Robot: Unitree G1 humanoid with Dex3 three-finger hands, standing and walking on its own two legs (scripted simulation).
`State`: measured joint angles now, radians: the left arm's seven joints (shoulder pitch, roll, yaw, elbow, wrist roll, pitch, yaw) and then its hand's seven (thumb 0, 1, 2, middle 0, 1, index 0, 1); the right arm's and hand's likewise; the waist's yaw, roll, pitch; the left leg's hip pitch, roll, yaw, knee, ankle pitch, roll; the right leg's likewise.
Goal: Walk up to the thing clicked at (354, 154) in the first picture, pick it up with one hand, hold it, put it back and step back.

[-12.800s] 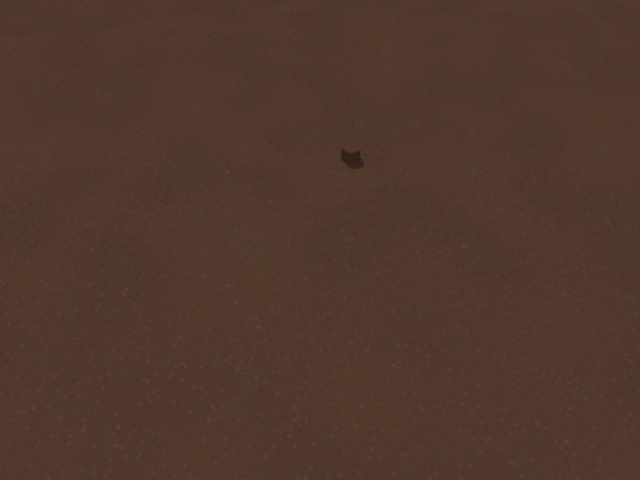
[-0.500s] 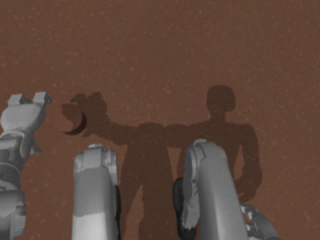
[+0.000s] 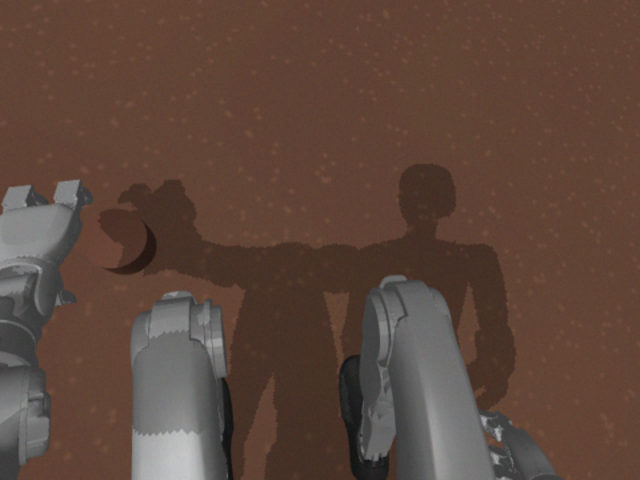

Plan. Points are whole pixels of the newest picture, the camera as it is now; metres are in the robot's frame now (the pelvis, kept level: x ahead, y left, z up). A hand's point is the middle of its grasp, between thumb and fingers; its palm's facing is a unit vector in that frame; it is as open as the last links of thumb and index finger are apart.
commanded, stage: approach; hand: left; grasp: from above
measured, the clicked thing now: (121, 242) +0.43 +0.29 -0.29
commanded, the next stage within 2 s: close in in 0.50 s
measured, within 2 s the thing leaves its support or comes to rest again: neither
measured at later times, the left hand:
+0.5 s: hand (123, 201) +0.47 +0.26 -0.19, palm faces -0.33 -0.05 -0.94, open 14.2 cm
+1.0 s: hand (102, 256) +0.39 +0.29 -0.23, palm faces -0.45 -0.14 -0.88, open 14.0 cm
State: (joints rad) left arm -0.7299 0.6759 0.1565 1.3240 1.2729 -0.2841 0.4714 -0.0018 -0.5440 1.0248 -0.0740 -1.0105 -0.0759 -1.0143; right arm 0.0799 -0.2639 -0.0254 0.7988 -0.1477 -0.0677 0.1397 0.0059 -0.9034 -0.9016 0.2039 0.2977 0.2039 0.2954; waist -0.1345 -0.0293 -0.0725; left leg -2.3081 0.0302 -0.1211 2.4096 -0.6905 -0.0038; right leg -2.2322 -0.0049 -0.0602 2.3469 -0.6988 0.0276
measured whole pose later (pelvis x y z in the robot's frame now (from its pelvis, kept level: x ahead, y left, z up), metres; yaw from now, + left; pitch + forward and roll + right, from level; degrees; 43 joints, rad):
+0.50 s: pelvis +0.00 +0.00 -0.01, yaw -1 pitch +33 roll -7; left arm -0.93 0.67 0.16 1.49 1.32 -0.16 0.60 0.00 -0.55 1.02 -0.07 -1.03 -0.08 -1.04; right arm 0.10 -0.28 0.04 0.79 -0.18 -0.09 0.16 0.00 -0.91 -0.90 0.20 0.30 0.20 0.30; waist -0.26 -0.02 -0.04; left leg -2.35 0.04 -0.14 2.45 -0.69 -0.01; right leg -2.28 0.01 -0.07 2.38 -0.68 0.02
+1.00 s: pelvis +0.00 +0.01 -0.02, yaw -3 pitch +29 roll -10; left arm -0.80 0.76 0.13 1.47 1.34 -0.41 0.56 0.00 -0.50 0.96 -0.06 -1.04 -0.09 -1.02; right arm 0.07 -0.29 0.06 0.79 -0.20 -0.07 0.16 0.01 -0.90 -0.90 0.20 0.30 0.20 0.30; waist -0.20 -0.09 0.01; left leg -2.34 0.02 -0.17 2.51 -0.70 0.00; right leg -2.23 0.01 -0.10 2.41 -0.70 0.04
